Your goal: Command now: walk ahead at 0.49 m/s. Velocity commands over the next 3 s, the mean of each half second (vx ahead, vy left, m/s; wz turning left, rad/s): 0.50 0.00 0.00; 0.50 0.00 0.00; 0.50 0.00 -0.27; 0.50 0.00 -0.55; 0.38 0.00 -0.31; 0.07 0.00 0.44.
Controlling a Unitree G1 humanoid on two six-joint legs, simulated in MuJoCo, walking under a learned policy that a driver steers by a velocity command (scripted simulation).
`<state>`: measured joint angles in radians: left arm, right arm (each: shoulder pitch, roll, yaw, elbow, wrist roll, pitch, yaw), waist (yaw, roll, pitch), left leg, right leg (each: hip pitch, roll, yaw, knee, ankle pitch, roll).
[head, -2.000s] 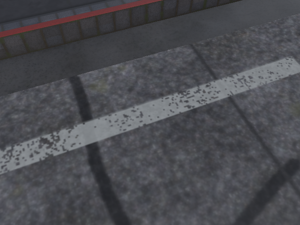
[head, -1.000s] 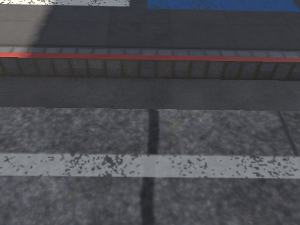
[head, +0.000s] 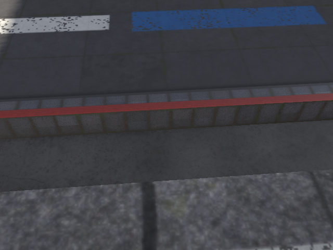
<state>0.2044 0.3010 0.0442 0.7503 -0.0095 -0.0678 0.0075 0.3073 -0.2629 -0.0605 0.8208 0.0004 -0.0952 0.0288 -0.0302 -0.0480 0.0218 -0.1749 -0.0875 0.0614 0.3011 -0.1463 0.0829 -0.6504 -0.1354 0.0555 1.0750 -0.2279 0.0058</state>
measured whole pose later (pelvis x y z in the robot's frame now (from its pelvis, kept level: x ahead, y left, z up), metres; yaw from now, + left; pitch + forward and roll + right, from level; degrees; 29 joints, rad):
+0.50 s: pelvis +0.28 -0.08 +0.00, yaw +0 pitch +2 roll +0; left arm 0.32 0.26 0.04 0.78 0.00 -0.09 -0.03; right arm 0.20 -0.30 -0.05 0.80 0.01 -0.06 0.01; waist 0.03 0.04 0.01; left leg -0.60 0.10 -0.03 1.06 -0.25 0.01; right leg -0.22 0.05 -0.06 0.34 -0.16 -0.07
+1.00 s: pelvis +0.55 -0.01 +0.00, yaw +0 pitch +0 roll +0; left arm 0.27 0.28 0.05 0.87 0.04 -0.04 -0.03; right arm 0.30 -0.25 -0.04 0.89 -0.02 -0.07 0.02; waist -0.01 -0.04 0.04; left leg -0.18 -0.05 0.08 0.34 -0.16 0.08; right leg -0.47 -0.06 0.01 1.01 -0.27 -0.04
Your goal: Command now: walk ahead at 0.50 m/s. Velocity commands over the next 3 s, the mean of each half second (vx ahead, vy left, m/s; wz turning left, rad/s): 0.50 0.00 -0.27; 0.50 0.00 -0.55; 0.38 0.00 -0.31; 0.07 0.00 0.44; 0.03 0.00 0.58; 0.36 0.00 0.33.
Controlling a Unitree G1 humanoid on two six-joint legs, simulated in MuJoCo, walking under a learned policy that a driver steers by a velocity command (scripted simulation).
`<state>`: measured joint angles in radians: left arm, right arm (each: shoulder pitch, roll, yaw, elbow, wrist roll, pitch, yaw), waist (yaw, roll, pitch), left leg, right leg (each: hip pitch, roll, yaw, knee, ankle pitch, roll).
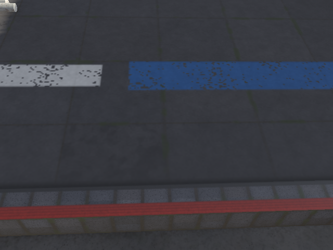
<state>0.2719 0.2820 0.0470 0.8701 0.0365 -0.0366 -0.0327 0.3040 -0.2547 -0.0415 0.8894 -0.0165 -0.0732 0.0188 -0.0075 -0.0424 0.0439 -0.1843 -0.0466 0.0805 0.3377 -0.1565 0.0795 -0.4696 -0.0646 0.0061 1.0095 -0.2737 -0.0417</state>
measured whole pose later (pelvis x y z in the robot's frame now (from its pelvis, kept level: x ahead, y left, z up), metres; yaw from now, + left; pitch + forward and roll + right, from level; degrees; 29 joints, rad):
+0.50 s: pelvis +0.27 -0.07 -0.03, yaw -11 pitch +0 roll -1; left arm 0.13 0.25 0.06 0.90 0.03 -0.07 -0.01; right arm 0.23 -0.26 -0.03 0.97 -0.01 -0.09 -0.01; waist -0.01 0.04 0.11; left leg -0.29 0.05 0.02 1.19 -0.41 0.01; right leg -0.31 0.10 -0.05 0.48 0.06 -0.20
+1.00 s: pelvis +0.58 -0.07 +0.00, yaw -28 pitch +2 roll +0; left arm 0.42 0.27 0.08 0.94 0.00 -0.09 -0.02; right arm -0.03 -0.12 0.06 0.61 -0.04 -0.03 -0.02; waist 0.08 -0.03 0.04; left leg -0.82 0.05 0.05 1.23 -0.43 0.02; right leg -0.24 0.10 0.22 1.15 -0.19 -0.08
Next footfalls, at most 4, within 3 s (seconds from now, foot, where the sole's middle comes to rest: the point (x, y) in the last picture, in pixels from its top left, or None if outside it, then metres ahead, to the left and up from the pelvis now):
0.32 right None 0.34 -0.15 -0.80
0.92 left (172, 170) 0.77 -0.03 -0.67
1.44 right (247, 161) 0.83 -0.36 -0.67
1.80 left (188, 140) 0.94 -0.11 -0.67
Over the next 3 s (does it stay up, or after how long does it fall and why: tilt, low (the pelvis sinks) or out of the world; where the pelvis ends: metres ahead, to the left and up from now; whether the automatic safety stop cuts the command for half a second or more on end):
stays up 0.97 -0.07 0.10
